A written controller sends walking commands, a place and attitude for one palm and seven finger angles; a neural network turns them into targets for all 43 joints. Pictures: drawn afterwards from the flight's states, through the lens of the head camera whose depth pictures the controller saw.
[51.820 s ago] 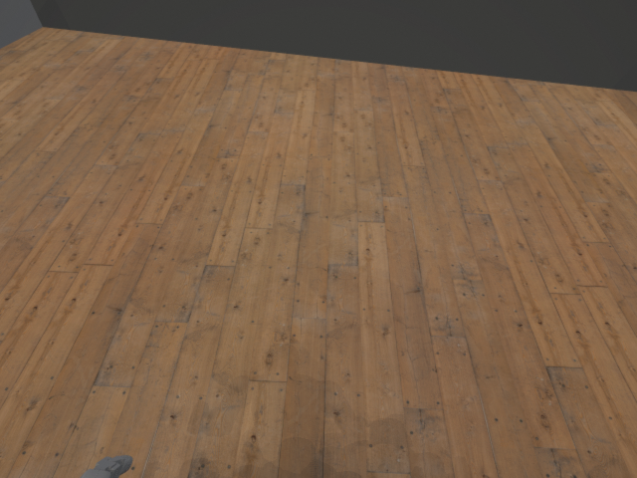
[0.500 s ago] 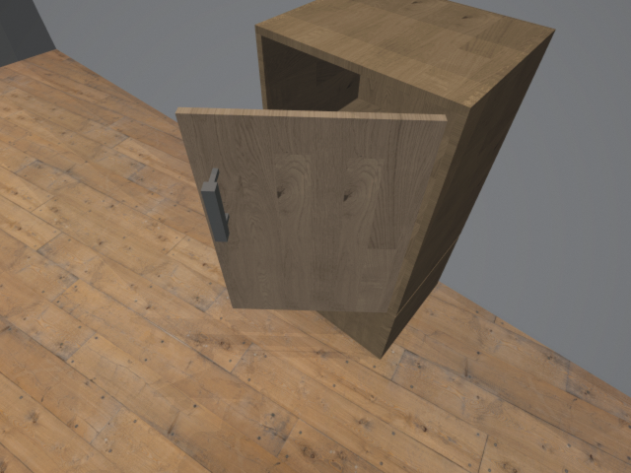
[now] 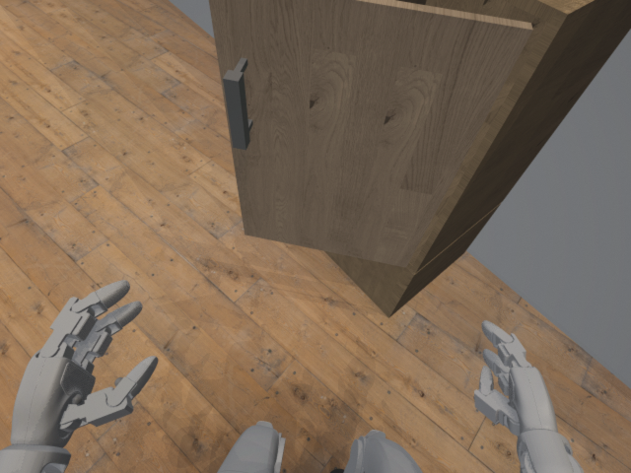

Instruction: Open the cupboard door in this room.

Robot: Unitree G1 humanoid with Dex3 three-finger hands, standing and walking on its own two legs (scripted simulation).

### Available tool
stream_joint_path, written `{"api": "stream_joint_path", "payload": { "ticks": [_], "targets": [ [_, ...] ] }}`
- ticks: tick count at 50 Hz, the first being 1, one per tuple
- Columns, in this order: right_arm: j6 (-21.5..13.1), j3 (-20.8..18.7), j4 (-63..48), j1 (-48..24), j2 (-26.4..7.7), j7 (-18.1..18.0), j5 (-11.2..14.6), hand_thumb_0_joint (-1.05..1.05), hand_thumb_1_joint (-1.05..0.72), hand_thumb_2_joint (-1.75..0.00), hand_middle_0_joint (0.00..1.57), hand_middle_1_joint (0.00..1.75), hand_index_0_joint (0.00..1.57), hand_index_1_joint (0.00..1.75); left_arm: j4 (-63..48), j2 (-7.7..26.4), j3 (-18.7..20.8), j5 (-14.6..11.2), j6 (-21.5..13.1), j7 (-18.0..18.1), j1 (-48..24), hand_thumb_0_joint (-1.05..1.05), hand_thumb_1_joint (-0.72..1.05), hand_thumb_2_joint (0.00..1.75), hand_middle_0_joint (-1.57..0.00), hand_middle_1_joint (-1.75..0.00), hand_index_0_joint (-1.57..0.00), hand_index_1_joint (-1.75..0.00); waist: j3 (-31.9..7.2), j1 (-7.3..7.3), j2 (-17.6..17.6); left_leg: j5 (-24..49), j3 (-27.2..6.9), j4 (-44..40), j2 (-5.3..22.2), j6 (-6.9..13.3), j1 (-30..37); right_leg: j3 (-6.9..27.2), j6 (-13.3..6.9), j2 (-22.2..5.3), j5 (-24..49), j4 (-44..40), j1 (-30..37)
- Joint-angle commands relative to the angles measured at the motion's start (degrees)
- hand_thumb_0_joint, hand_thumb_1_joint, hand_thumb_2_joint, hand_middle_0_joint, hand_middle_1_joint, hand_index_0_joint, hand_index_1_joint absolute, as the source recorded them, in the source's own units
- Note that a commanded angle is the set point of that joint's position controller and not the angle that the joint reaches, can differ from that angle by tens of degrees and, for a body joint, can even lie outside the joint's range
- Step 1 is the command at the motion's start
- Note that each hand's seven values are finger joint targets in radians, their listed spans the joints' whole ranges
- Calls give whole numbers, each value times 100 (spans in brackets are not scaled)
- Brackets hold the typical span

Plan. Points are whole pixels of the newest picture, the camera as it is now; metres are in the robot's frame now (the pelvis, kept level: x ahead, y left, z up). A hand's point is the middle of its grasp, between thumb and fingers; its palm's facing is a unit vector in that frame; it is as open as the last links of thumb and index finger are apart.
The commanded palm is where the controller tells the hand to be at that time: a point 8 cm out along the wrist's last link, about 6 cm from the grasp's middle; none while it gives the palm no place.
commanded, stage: raise the hand with hooked fingers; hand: left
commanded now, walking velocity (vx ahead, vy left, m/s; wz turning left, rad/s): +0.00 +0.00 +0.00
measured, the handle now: (241, 104) +0.62 +0.21 +0.07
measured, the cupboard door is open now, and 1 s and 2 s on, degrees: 39 39 39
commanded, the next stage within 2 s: move the hooked fingers beside the handle in 1.52 s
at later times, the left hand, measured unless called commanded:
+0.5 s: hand (113, 317) +0.25 +0.27 +0.05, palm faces -0.07 -1.00 -0.04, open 12.6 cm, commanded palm +0.24 +0.32 +0.07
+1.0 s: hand (65, 251) +0.30 +0.33 +0.09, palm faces -0.03 -1.00 -0.05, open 14.0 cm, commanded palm +0.28 +0.38 +0.09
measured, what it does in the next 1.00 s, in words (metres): shifts its weight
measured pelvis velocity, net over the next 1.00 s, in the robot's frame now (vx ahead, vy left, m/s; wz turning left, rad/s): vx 0.01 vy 0.06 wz -0.02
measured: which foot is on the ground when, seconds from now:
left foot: down 0.00-1.00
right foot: down 0.00-1.00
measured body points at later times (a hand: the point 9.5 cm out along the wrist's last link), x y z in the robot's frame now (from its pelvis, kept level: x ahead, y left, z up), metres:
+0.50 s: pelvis +0.00 +0.04 +0.02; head +0.08 +0.05 +0.46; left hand +0.25 +0.32 +0.05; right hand +0.13 -0.24 -0.06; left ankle +0.01 +0.12 -0.64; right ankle +0.05 -0.07 -0.64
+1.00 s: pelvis +0.01 +0.06 +0.03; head +0.09 +0.09 +0.47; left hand +0.30 +0.38 +0.09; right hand +0.18 -0.17 -0.04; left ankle +0.01 +0.12 -0.64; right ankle +0.05 -0.07 -0.64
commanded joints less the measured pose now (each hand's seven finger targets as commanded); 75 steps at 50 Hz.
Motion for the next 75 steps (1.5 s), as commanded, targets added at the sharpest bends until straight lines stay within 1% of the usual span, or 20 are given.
{"api": "stream_joint_path", "payload": {
  "ticks": [1, 2, 4, 7, 9, 10, 13, 19, 24, 26, 30, 34, 38, 42, 49, 51, 55, 59, 70, 75],
  "targets": [
    [-317, -116, -204, 481, -693, -153, 126, 0, -90, -90, 20, 30, 20, 30, -1213, 1245, -98, -35, -192, -594, -1805, 0, 20, 60, -25, -75, -25, -75, -1182, -890, 827, 1431, -9, -656, 4, 241, 45, 1499, 389, -88, 562, -1356, 1328],
    [-301, -114, -194, 478, -706, -193, 169, 0, -90, -90, 20, 30, 20, 30, -856, 1419, 69, -32, 68, -688, -1832, 0, 18, 59, -25, -76, -25, -76, -1096, -886, 538, 1253, -7, -688, -10, 244, -200, 1571, 430, -117, 214, -1511, 1411],
    [-224, -83, -294, 352, -731, -236, 226, 0, -90, -90, 20, 30, 20, 30, 88, 1595, 450, -176, 779, -884, -1477, 0, 13, 57, -25, -80, -25, -80, -911, -619, 226, 1208, -12, -849, -44, 216, -438, 1635, 428, -155, -81, -1710, 1676],
    [-133, -51, -685, 159, -662, -212, 271, 0, -90, -90, 20, 30, 20, 30, -109, 1794, 956, -511, 1498, -896, -1141, 0, 6, 54, -26, -84, -26, -84, -1666, -215, 73, 1452, 50, -1079, -168, 187, -319, 1808, 543, -386, 84, -1964, 2560],
    [-139, -41, -763, 162, -550, -156, 215, 0, -90, -90, 20, 30, 20, 30, -258, 1917, 1425, -726, 1570, -684, -870, 0, 1, 52, -26, -87, -26, -87, -1937, 23, 52, 1718, -14, -1159, -150, 124, -271, 1772, 530, -390, 588, -1827, 2890],
    [-162, -31, -750, 286, -498, -117, 194, 0, -90, -90, 20, 30, 20, 30, -586, 1887, 1478, -733, 1414, -558, -890, 0, -1, 51, -27, -88, -27, -88, -2130, 10, 117, 1911, -30, -1230, -136, 109, -170, 1698, 521, -376, 979, -1733, 2972],
    [-232, -107, -605, 394, -450, -44, 144, 0, -90, -90, 20, 30, 20, 30, -684, 1496, 1199, -568, 920, -175, -920, 0, -8, 48, -27, -93, -27, -93, -1553, -166, 47, 1785, 11, -1431, -108, 117, -106, 1394, 491, -229, 635, -1676, 2324],
    [-326, -165, -491, 662, -775, -95, 167, 0, -90, -90, 20, 30, 20, 30, -117, 1395, 654, -326, 474, -480, -1585, 0, -22, 42, -28, -102, -28, -102, -954, -537, 144, 1152, 4, -1423, -126, 198, -51, 1231, 412, -155, -389, -1673, 1381],
    [-363, -158, -467, 791, -893, -210, 173, 0, -90, -90, 20, 30, 20, 30, -818, 2119, 1030, -402, 527, -667, -2145, 0, -34, 37, -29, -110, -29, -110, -1672, -368, 1040, 1850, -144, -1767, -89, 132, 939, 849, 297, -26, 694, -1368, 1685],
    [-338, -125, -485, 810, -838, -192, 153, 0, -90, -90, 20, 30, 20, 30, -920, 2039, 1050, -407, 552, -545, -1966, 0, -38, 35, -29, -112, -29, -112, -1675, -311, 1186, 2244, -211, -1922, -65, 24, 1281, 667, 295, 8, 998, -1315, 1646],
    [-212, -84, -490, 819, -843, -156, 126, 0, -90, -90, 20, 30, 20, 30, -494, 1905, 1069, -389, 721, -344, -1959, 0, -48, 31, -30, -118, -30, -118, -1255, -336, 965, 2510, -328, -2035, -5, -122, 1342, 486, 291, 77, 1102, -1273, 1452],
    [-61, -50, -601, 786, -910, -155, 167, 0, -90, -90, 20, 30, 20, 30, 162, 1676, 757, -292, 1147, -501, -2234, 0, -50, 30, -30, -120, -30, -120, -771, -463, 839, 2016, -404, -2193, -2, -162, 1183, 417, 288, 91, 841, -1376, 1208],
    [-34, -61, -668, 844, -942, -178, 181, 0, -90, -90, 20, 30, 20, 30, -4, 1991, 890, -228, 1335, -730, -2651, 0, -50, 30, -30, -120, -30, -120, -1379, -422, 757, 2589, -432, -2175, 22, -185, 1520, 456, 308, 65, 1171, -1431, 1477],
    [-21, -47, -597, 917, -923, -158, 126, 0, -90, -90, 20, 30, 20, 30, -282, 2271, 1122, -285, 1174, -790, -3032, 0, -50, 30, -30, -120, -30, -120, -1756, -367, 1011, 3507, -558, -2109, 98, -366, 2120, 442, 296, 114, 1427, -1354, 1389],
    [86, -8, -463, 885, -954, -186, 134, 0, -90, -90, 20, 30, 20, 30, 520, 2459, 1303, -352, 1193, -946, -3475, 0, -50, 30, -30, -120, -30, -120, -1356, -396, 1054, 3179, -533, -2187, 62, -370, 1818, 440, 241, 119, 1276, -1420, 1371],
    [102, -29, -455, 955, -973, -178, 151, 0, -90, -90, 20, 30, 20, 30, 564, 2530, 1304, -313, 1297, -1050, -3462, 0, -50, 30, -30, -120, -30, -120, -1620, -378, 1204, 3529, -565, -2227, 101, -401, 2123, 447, 271, 83, 1356, -1477, 1386],
    [74, -50, -519, 1002, -977, -108, 152, 0, -90, -90, 20, 30, 20, 30, 529, 2336, 1144, -373, 1376, -1193, -3092, 0, -50, 30, -30, -120, -30, -120, -1740, -351, 953, 3895, -528, -2193, 125, -361, 2163, 448, 299, 103, 1620, -1521, 1553],
    [99, -70, -521, 1005, -983, -77, 105, 0, -90, -90, 20, 30, 20, 30, 539, 2547, 1459, -478, 1232, -1056, -3141, 0, -50, 30, -30, -120, -30, -120, -1509, -356, 655, 3533, -414, -2152, 58, -289, 1742, 468, 271, 135, 1650, -1532, 1666],
    [117, -59, -516, 1021, -911, -81, 129, 0, -90, -90, 20, 30, 20, 30, 174, 2595, 1349, -339, 1009, -943, -3221, 0, -50, 30, -30, -120, -30, -120, -1849, -394, 1199, 3222, -273, -2140, 25, -170, 1852, 622, 289, 99, 1621, -1614, 1881],
    [157, 6, -506, 912, -879, -133, 152, 0, -90, -90, 20, 30, 20, 30, 663, 2514, 1427, -444, 1031, -920, -3232, 0, -50, 30, -30, -120, -30, -120, -1270, -450, 782, 2341, -181, -2194, -32, -47, 1269, 652, 294, 95, 1313, -1716, 1901]
  ]
}}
